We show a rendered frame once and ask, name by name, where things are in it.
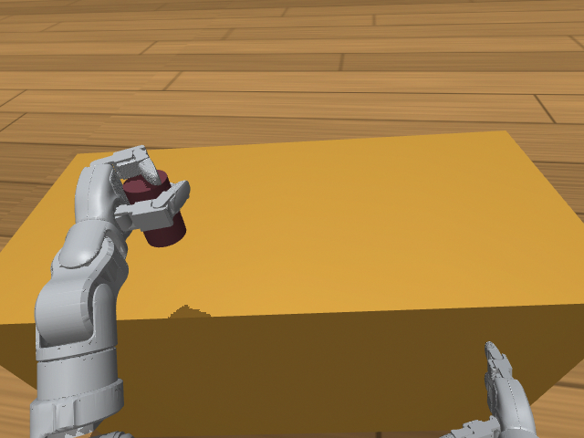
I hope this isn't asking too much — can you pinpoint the left robot arm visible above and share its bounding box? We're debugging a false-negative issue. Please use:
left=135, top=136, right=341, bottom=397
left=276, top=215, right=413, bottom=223
left=30, top=220, right=134, bottom=438

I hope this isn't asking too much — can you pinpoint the right robot hand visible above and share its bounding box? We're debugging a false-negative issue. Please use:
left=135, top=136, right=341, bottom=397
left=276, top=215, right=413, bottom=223
left=439, top=341, right=537, bottom=438

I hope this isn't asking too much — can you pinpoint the left robot hand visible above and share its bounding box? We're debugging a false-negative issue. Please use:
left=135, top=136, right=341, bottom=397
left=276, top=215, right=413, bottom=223
left=75, top=145, right=191, bottom=241

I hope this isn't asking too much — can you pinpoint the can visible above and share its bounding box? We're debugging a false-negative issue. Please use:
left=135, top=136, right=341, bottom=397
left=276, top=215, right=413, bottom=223
left=122, top=170, right=186, bottom=247

